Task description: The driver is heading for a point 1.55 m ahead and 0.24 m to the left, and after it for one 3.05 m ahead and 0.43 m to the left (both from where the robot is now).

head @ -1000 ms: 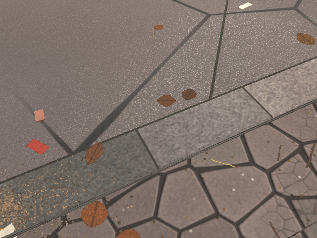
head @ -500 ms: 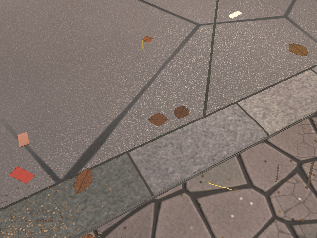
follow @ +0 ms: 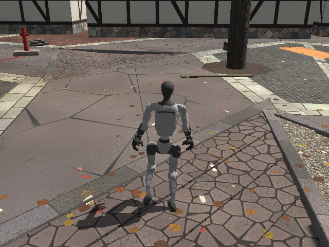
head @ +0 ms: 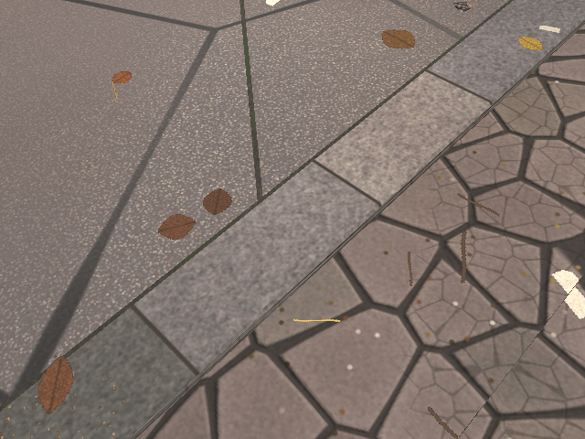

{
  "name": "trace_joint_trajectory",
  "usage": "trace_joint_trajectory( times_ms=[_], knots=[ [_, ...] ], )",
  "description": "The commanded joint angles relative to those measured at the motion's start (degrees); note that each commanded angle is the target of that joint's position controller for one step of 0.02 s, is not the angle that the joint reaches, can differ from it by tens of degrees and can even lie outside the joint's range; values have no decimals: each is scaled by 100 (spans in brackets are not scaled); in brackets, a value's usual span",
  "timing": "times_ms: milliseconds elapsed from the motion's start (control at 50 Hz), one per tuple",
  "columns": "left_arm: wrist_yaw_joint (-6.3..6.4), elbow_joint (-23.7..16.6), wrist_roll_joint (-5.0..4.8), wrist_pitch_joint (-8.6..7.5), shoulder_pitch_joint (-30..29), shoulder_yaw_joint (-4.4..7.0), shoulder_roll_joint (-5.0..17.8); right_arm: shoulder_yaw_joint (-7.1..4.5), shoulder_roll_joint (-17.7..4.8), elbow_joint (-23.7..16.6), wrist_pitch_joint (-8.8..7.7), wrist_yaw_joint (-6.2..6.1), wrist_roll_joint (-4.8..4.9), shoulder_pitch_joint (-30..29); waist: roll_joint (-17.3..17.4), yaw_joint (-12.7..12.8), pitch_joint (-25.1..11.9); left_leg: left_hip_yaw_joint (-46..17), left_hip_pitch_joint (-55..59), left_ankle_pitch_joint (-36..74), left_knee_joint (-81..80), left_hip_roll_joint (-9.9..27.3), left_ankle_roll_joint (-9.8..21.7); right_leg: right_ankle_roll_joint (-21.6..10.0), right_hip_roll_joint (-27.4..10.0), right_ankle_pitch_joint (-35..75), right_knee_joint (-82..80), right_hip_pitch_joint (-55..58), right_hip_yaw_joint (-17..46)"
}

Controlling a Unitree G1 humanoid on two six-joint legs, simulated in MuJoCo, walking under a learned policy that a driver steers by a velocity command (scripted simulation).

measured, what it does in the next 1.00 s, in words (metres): steps to the left, turning left: left foot 0.03 m higher, then right foot 0.03 m lower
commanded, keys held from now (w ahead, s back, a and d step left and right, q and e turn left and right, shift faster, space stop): no key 0.14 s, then q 0.34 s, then w+q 0.36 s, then w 0.06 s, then w+e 0.10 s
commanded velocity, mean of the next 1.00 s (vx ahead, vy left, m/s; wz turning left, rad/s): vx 0.16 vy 0.00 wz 0.22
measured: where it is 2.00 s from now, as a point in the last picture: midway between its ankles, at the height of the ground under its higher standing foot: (218, 323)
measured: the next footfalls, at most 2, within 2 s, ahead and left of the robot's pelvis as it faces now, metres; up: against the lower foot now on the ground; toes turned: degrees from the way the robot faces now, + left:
left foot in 0.08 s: +0.07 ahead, +0.16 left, +0.03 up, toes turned -5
right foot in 0.40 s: +0.01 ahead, -0.09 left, +0.00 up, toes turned +4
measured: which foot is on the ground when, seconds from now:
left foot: up 0.00-0.06, down 0.08-0.38, up 0.40-0.80, down 0.82-1.00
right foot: down 0.00-0.10, up 0.12-0.38, down 0.40-0.84, up 0.86-1.00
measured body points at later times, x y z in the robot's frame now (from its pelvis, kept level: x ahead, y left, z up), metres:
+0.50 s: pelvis +0.00 +0.01 +0.00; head +0.03 -0.01 +0.45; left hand +0.13 +0.28 -0.10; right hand +0.12 -0.27 -0.13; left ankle -0.01 +0.15 -0.66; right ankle -0.03 -0.09 -0.75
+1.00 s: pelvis +0.12 +0.13 +0.02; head +0.14 +0.15 +0.47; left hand +0.15 +0.43 -0.09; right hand +0.31 -0.09 -0.08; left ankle +0.08 +0.20 -0.72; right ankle +0.16 -0.03 -0.63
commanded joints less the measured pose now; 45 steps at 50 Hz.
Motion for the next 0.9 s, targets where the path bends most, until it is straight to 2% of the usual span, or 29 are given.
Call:
trace_joint_trajectory(
  times_ms=[20, 80, 100, 120, 140, 160, 200, 240, 260, 280, 320, 360, 380, 400, 420, 440, 460, 520, 580, 640, 700, 760, 780, 800, 820, 840, 860, 880, 900],
  knots=[
    [-26, -427, 5, -5, -15, 268, 929, -100, -503, -331, -139, 77, 38, -43, -1040, 26, -729, 130, 202, -67, -679, -9, 29, -866, -1444, 2631, -343, 1002, 1405],
    [-64, -407, -93, 16, -136, 211, 788, -95, -508, -268, -204, 189, 1, 215, -980, -166, -669, 292, 1296, 1165, -2461, 32, 247, -611, -1227, 2359, -199, 772, 1364],
    [-63, -371, -41, -12, 39, 196, 698, -139, -693, -286, -212, 206, -85, 279, -713, -130, -711, -49, 1941, 1959, -2792, 381, 430, -370, -1028, 1544, -122, 440, 1260],
    [-65, -540, -53, -33, 249, 209, 614, -285, -1253, -182, -178, 219, -190, 261, 1147, 251, -770, -1118, 2174, 2626, -2700, 1075, 1074, 50, -191, 28, 440, -191, 309],
    [-82, -432, 53, -65, 132, 227, 726, -155, -745, -325, -170, 207, -250, 179, 1515, 2, -786, -1927, 2170, 2791, -2993, 1781, 1813, 387, 42, -1373, 1116, -428, -45],
    [-115, -416, 25, -94, -129, 298, 885, -69, -527, -404, -201, 186, -300, 201, 1324, -240, -671, -2276, 1951, 3108, -3098, 2125, 2204, 563, -1, -2269, 2198, -587, 47],
    [-157, -275, 18, -73, -52, 304, 751, -103, -714, -342, -254, 150, -91, 77, 666, -78, -586, -1962, 1840, 2894, -3020, 1921, 2056, 744, -104, -2217, 3155, -645, 78],
    [-199, -166, 56, -72, -93, 153, 315, -62, -645, -248, -194, 161, 41, -134, 697, 46, -396, -1256, 1770, 2543, -2946, 1286, 1571, 824, -381, -1856, 1892, -360, -356],
    [-222, -181, 35, -115, -312, 91, 160, -115, -758, -228, -92, 158, 83, -79, 841, -85, -286, -1074, 1811, 2662, -2826, 1031, 1485, 853, -285, -1699, 1192, -227, -619],
    [-241, -189, -11, -155, -495, 88, 140, -190, -925, -230, 9, 129, 102, 90, 911, -239, -288, -1107, 1970, 2806, -2714, 942, 1503, 855, -180, -1427, 655, -133, -744],
    [-277, -72, -111, -195, -349, 163, 281, -273, -1103, -295, 121, 71, 142, 212, 881, -217, -455, -1296, 2097, 2821, -2514, 892, 1573, 789, -43, -521, -357, 293, -879],
    [-282, 117, -100, -180, 39, 228, 386, -235, -937, -360, 144, 23, 186, 245, 849, -77, -608, -1330, 1553, 2185, -2198, 698, 1338, 569, -128, 526, -1263, 1229, -967],
    [-244, 172, -51, -144, 276, 291, 583, -164, -697, -352, 134, 16, 144, 285, 558, -10, -693, -1157, 721, 1277, -1656, 509, 1034, 380, -621, 748, -1093, 1967, -711],
    [-150, 106, 50, -78, 370, 333, 828, -59, -290, -307, 78, 96, 30, 468, -654, -10, -686, -523, -484, -632, -210, -13, 620, -26, -1690, 2087, -681, 2565, 201],
    [-158, -58, 282, -88, 34, 366, 1075, -146, -554, -400, 2, 98, 118, 653, -1141, -142, -656, -119, -573, -1555, 530, -106, 410, -943, -2683, 2507, -691, 1657, 857],
    [-158, -139, 270, -151, -348, 347, 974, -223, -867, -394, -4, 81, 116, 626, -1092, -220, -491, -93, -597, -1418, 1435, 201, 275, -1340, -2801, 2113, -929, 1312, 992],
    [-145, -167, 235, -205, -633, 262, 678, -307, -1022, -301, 52, 44, 137, 615, -929, -234, -208, -113, -834, -1233, 2144, 162, 188, -1236, -2489, 2008, -954, 1185, 614],
    [-51, -63, 69, -282, -532, 182, 520, -241, -723, -353, 189, 18, 87, 490, -747, -90, -39, -111, -1517, -318, 2410, 294, 67, -884, -2023, 781, -1123, 1378, -18],
    [31, 170, 54, -344, 85, 202, 548, -162, -595, -662, 106, 161, 83, 102, -792, 229, -11, 30, -1914, 201, 1629, 450, -27, -877, -2056, -851, -1539, 1969, 67],
    [-10, 263, 11, -383, 256, 274, 757, 3, -323, -918, 13, 297, 47, -212, -727, 375, 96, 368, -1677, -55, 754, 601, 113, -890, -2207, -710, -1746, 2002, -208],
    [-119, 340, -35, -464, 397, 343, 908, 68, -303, -1057, -62, 433, 71, -256, -740, 382, 225, 734, -1216, -317, 324, 617, 393, -908, -2261, -466, -1811, 1710, -671],
    [-240, 400, -121, -530, 434, 385, 1002, 82, -337, -1144, -112, 542, 146, -137, -752, 218, 323, 981, -531, -363, -258, 521, 750, -829, -2287, -233, -1714, 1369, -1026],
    [-271, 398, -137, -539, 333, 398, 1064, 61, -358, -1119, -114, 554, 142, 93, -744, 10, 227, 1168, 29, -282, -596, 333, 862, -724, -2248, 426, -1422, 1185, -1247],
    [-272, 380, -166, -553, 194, 398, 1096, -14, -447, -973, -111, 552, 125, 597, -700, -320, -52, 1455, 1024, 25, -1064, -1, 974, -551, -2097, 1530, -782, 856, -1608],
    [-263, 369, -159, -599, 243, 338, 950, -212, -805, -734, -96, 517, 132, 1367, -453, -662, -577, 1470, 2464, 277, -1354, -317, 1153, -297, -1793, 2652, 420, 336, -2054],
    [-214, 48, -75, -672, -111, 241, 716, -491, -1538, -592, -102, 422, 146, 2395, 454, -1191, -1060, -596, 4134, -470, -2060, 565, 1799, 308, -1106, 2194, 2614, -1411, -2480],
    [-226, -329, 75, -843, -335, 60, 205, -501, -1999, -711, -207, 377, 114, 2562, 1792, -1030, -1673, -4188, 4775, -1449, -3560, 2024, 2654, 535, -237, -2036, 4284, -3010, -1303],
    [-350, -216, -145, -973, -538, 176, 694, -296, -1450, -768, -326, 383, 61, 2232, 924, -1077, -1440, -4108, 4491, -1744, -3837, 2266, 2625, 430, -561, -1692, 4985, -3466, -492],
    [-402, -227, -259, -1020, -554, 198, 789, -202, -1191, -790, -385, 393, 24, 1952, 828, -866, -785, -3385, 3833, -1466, -3821, 2166, 2476, 263, -794, -1292, 4961, -3636, -672]
  ],
)
Keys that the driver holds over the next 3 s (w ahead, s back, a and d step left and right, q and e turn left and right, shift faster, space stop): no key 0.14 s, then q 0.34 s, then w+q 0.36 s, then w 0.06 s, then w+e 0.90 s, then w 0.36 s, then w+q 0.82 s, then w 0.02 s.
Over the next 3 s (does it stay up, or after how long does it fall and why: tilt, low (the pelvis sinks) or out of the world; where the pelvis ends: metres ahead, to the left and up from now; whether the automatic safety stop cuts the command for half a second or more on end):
stays up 1.20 0.23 0.07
